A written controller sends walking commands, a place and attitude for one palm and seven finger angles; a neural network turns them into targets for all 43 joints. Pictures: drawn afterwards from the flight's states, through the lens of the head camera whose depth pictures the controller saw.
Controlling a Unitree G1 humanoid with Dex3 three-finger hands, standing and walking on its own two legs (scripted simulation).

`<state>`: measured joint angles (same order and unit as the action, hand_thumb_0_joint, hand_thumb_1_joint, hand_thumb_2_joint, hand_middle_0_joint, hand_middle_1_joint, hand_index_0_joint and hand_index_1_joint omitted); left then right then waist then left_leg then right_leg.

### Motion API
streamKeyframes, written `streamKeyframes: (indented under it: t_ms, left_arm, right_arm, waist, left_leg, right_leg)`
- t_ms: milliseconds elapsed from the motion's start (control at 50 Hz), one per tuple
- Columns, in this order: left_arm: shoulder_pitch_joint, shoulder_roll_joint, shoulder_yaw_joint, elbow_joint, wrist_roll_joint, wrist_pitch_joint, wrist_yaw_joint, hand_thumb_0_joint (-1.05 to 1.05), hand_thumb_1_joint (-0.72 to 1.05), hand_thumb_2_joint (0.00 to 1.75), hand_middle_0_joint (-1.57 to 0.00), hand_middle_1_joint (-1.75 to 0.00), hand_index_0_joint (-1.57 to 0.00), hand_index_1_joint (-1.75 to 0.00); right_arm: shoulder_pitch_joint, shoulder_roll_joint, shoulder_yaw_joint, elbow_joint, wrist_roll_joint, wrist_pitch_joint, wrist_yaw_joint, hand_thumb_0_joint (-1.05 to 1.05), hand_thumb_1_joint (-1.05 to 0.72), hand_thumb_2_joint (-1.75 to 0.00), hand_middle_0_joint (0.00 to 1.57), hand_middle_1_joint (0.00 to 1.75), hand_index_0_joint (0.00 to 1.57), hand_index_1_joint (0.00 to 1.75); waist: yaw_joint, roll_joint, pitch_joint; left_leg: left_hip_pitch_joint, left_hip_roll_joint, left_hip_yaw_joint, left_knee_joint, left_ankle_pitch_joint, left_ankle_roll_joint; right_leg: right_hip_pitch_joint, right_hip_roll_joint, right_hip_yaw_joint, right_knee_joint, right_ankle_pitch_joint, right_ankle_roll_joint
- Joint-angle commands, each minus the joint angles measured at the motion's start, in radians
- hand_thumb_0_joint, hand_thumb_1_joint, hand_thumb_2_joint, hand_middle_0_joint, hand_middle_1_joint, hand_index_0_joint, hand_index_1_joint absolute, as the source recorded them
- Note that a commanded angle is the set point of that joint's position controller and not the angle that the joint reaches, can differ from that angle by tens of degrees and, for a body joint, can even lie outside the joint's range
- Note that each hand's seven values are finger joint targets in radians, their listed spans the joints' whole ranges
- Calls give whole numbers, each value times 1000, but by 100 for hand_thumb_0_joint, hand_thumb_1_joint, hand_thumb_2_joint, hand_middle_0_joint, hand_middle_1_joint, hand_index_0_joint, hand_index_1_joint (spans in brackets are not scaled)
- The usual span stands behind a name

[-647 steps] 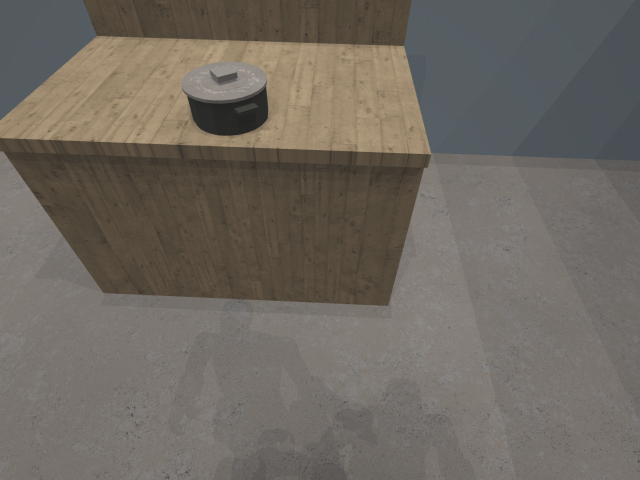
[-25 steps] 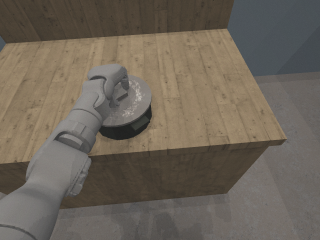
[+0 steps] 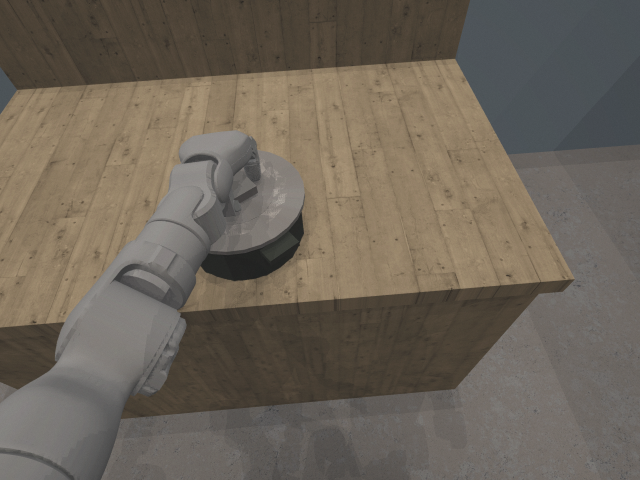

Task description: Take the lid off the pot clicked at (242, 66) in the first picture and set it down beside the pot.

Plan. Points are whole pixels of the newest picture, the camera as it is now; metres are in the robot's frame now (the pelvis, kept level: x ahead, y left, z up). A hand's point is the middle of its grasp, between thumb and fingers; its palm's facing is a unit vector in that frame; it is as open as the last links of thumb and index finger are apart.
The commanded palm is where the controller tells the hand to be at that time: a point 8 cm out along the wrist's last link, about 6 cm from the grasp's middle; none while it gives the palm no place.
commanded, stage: lift the lid straight up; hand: left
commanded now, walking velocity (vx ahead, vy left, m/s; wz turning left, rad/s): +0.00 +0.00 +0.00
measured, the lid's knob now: (233, 188) +0.51 +0.10 +0.06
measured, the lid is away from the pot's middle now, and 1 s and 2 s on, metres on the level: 0.01 0.00 0.00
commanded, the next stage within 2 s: open the fingers wide in 0.70 s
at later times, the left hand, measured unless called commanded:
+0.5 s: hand (215, 175) +0.47 +0.11 +0.12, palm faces -0.29 -0.06 -0.95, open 5.8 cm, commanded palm +0.47 +0.11 +0.18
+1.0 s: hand (217, 158) +0.49 +0.10 +0.14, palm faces -0.32 -0.05 -0.95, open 5.3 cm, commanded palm +0.48 +0.10 +0.20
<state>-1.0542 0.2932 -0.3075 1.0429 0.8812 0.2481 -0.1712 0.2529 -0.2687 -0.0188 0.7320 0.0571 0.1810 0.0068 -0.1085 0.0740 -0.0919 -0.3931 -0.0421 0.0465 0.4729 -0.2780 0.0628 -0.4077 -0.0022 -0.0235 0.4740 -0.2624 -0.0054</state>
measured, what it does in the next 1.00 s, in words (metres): stands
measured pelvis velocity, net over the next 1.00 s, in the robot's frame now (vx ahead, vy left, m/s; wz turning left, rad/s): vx -0.01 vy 0.00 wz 0.00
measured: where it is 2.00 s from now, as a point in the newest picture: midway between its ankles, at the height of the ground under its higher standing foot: outside the picture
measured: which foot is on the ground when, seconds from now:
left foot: down 0.00-1.00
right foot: down 0.00-1.00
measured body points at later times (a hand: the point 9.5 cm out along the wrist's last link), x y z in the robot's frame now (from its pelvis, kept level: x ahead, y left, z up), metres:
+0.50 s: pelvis +0.00 +0.00 +0.00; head +0.04 -0.03 +0.45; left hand +0.49 +0.11 +0.17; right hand +0.08 -0.26 -0.14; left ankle -0.04 +0.08 -0.74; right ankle -0.03 -0.12 -0.74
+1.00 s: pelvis -0.01 +0.00 +0.00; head +0.04 -0.02 +0.45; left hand +0.50 +0.10 +0.19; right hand +0.03 -0.26 -0.14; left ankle -0.04 +0.08 -0.74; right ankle -0.03 -0.12 -0.74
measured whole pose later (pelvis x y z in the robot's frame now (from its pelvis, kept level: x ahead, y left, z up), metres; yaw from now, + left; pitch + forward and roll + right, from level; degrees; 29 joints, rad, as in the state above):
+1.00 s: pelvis -0.01 +0.00 +0.00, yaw +0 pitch +10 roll +0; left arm -1.22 0.32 -0.33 1.11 0.89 0.30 -0.26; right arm 0.27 -0.28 0.00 0.75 0.06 0.16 0.00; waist -0.12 0.07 -0.08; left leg -0.37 -0.05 0.05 0.45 -0.26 0.07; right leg -0.39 -0.01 -0.02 0.46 -0.25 0.00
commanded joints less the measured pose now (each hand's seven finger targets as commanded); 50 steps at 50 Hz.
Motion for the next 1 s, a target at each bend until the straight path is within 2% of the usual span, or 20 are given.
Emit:
streamKeyframes:
  t_ms: [0, 40, 100, 160, 240, 260, 340, 380, 460, 560, 620, 680, 760, 800, 820, 860, 900, 940, 960, 980]
  left_arm:
    - [-531, 165, 47, -166, 15, -8, 26, 0, 55, 107, -71, -100, -76, -104]
    - [-542, 195, 72, -216, 14, -16, 27, 0, 56, 107, -71, -99, -76, -104]
    - [-551, 161, 36, -228, 17, -14, 23, 0, 57, 107, -71, -99, -76, -104]
    - [-599, 222, 77, -271, 23, -17, 25, 0, 57, 107, -71, -99, -76, -104]
    - [-597, 222, 81, -319, 12, -18, 21, 0, 57, 107, -71, -99, -76, -104]
    - [-581, 256, 105, -307, 17, -16, 21, 0, 57, 107, -71, -99, -76, -104]
    - [-582, 211, 68, -306, 17, -6, 11, 0, 58, 107, -71, -99, -76, -104]
    - [-569, 249, 94, -277, 23, 5, 12, 0, 58, 107, -71, -99, -76, -104]
    - [-544, 142, 11, -175, 18, 40, -17, 0, 58, 107, -71, -99, -76, -104]
    - [-659, 235, 71, -299, 4, 12, -52, 0, 58, 107, -71, -99, -76, -104]
    - [-630, 209, 37, -161, 24, 30, -59, 0, 58, 107, -71, -99, -76, -104]
    - [-665, 169, 11, -117, 13, 43, -63, 0, 58, 107, -71, -99, -76, -104]
    - [-800, 235, 55, -262, 20, 3, -61, 0, 58, 107, -71, -99, -76, -104]
    - [-757, 273, 88, -243, 45, -12, -50, 0, 56, 107, -71, -97, -76, -102]
    - [-708, 285, 96, -197, 59, -8, -44, 0, 54, 107, -71, -95, -76, -99]
    - [-595, 219, 66, -46, 48, 21, -43, 0, 50, 107, -71, -90, -75, -95]
    - [-589, 127, -1, -14, 28, 51, -44, 0, 45, 108, -71, -86, -75, -90]
    - [-714, 99, -20, -129, 12, 44, -54, 0, 41, 108, -71, -81, -75, -85]
    - [-774, 150, 16, -227, 11, 24, -54, 0, 39, 108, -71, -79, -75, -83]
    - [-815, 257, 93, -286, 20, 2, -47, 0, 37, 109, -72, -76, -75, -80]
  right_arm:
    - [18, -140, -34, -77, 5, -16, -4, 0, -90, -90, 20, 30, 20, 30]
    - [7, -137, -33, -90, 3, -19, -8, 0, -90, -90, 20, 30, 20, 30]
    - [4, -129, -33, -91, 5, -21, -6, 0, -90, -90, 20, 30, 20, 30]
    - [5, -132, -34, -90, 4, -23, -8, 0, -90, -90, 20, 30, 20, 30]
    - [-3, -126, -34, -101, 3, -36, -8, 0, -90, -90, 20, 30, 20, 30]
    - [-4, -128, -32, -98, 3, -34, -7, 0, -90, -90, 20, 30, 20, 30]
    - [-16, -125, -29, -101, 7, -36, -3, 0, -90, -90, 20, 30, 20, 30]
    - [-18, -130, -26, -95, 8, -34, -3, 0, -90, -90, 20, 30, 20, 30]
    - [-32, -135, -20, -86, 15, -21, 2, 0, -90, -90, 20, 30, 20, 30]
    - [-42, -133, -21, -110, 7, -35, -10, 0, -90, -90, 20, 30, 20, 30]
    - [-25, -135, -10, -88, 20, -29, -20, 0, -90, -90, 20, 30, 20, 30]
    - [-21, -146, -10, -74, 21, -33, -23, 0, -90, -90, 20, 30, 20, 30]
    - [-12, -137, -16, -100, 7, -67, -23, 0, -90, -90, 20, 30, 20, 30]
    - [14, -136, -19, -91, -1, -71, -25, 0, -90, -90, 20, 30, 20, 30]
    - [17, -138, -16, -90, 0, -66, -23, 0, -90, -90, 20, 30, 20, 30]
    - [15, -146, -11, -76, 9, -53, -19, 0, -90, -90, 20, 30, 20, 30]
    - [3, -155, -13, -72, 15, -45, -8, 0, -90, -90, 20, 30, 20, 30]
    - [-6, -156, -22, -79, 10, -47, -5, 0, -90, -90, 20, 30, 20, 30]
    - [2, -152, -27, -94, 2, -61, -4, 0, -90, -90, 20, 30, 20, 30]
    - [6, -152, -27, -96, -3, -70, -8, 0, -90, -90, 20, 30, 20, 30]
  waist:
    - [-17, -110, -392]
    - [-6, -93, -445]
    - [-11, -66, -445]
    - [-10, -69, -463]
    - [-1, -84, -496]
    - [5, -90, -482]
    - [4, -97, -444]
    - [9, -103, -433]
    - [-9, -124, -339]
    - [-7, -92, -454]
    - [-20, -160, -314]
    - [-33, -152, -268]
    - [-21, -35, -446]
    - [-11, -43, -469]
    - [-3, -66, -456]
    - [-9, -168, -335]
    - [-19, -165, -263]
    - [-28, -119, -332]
    - [-24, -67, -418]
    - [-11, -22, -502]
  left_leg:
    - [255, 15, -58, 21, 462, 6]
    - [266, 11, -54, 24, 483, 9]
    - [291, 10, -60, 25, 494, 8]
    - [312, 15, -67, 27, 523, 8]
    - [328, 10, -64, 31, 576, 13]
    - [319, 10, -64, 30, 579, 13]
    - [309, 8, -64, 20, 571, 10]
    - [297, 6, -59, 17, 536, 11]
    - [253, 7, -53, -2, 438, 5]
    - [319, -6, -66, 3, 446, 13]
    - [235, -1, -62, -29, 343, 9]
    - [215, 2, -60, -43, 273, 7]
    - [348, 2, -90, -22, 372, -3]
    - [365, 11, -93, -13, 447, -9]
    - [340, 10, -89, -14, 462, -11]
    - [229, 13, -67, -27, 396, -7]
    - [190, 13, -62, -41, 318, -7]
    - [254, 14, -75, -31, 353, -4]
    - [322, 11, -84, -17, 408, -2]
    - [372, 13, -96, -6, 470, -5]
  right_leg:
    - [115, 27, -5, 0, 462, -30]
    - [154, 22, 4, 2, 496, -32]
    - [144, 23, 2, 0, 490, -30]
    - [155, 24, 5, 1, 511, -31]
    - [194, 20, 12, -2, 572, -27]
    - [207, 20, 12, 1, 587, -26]
    - [188, 19, 5, -4, 565, -27]
    - [199, 20, 5, -3, 558, -28]
    - [135, 21, -10, -11, 465, -30]
    - [198, 13, 9, -18, 497, -31]
    - [145, 21, -8, -32, 398, -31]
    - [94, 21, -11, -39, 323, -30]
    - [123, 17, 1, -24, 362, -39]
    - [133, 21, -1, -24, 395, -40]
    - [146, 25, -2, -22, 410, -40]
    - [129, 28, -12, -26, 399, -35]
    - [73, 28, -21, -34, 331, -33]
    - [67, 23, -19, -30, 336, -36]
    - [94, 24, -9, -28, 377, -35]
    - [136, 21, 1, -20, 417, -37]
